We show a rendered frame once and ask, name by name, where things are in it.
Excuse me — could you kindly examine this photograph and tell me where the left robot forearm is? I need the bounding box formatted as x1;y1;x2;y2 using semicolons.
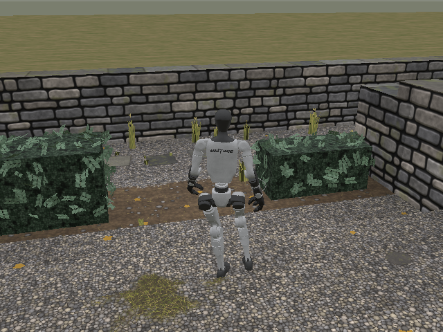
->
188;166;198;186

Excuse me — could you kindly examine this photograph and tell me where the right robot forearm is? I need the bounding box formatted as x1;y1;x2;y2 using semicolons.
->
248;168;263;199

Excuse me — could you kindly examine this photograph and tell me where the right robot hand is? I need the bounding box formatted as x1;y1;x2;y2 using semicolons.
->
248;196;264;212

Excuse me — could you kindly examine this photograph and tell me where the robot right thigh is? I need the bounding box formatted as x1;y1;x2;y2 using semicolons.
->
231;192;245;228

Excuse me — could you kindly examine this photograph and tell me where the left robot upper arm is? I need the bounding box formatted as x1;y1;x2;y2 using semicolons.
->
190;138;208;176

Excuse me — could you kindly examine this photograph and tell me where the robot head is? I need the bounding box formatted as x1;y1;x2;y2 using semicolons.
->
211;109;234;142

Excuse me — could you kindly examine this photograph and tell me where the left robot hand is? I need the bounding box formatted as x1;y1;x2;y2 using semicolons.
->
187;183;204;195

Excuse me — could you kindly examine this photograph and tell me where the right robot upper arm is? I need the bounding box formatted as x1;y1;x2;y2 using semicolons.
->
237;140;255;179

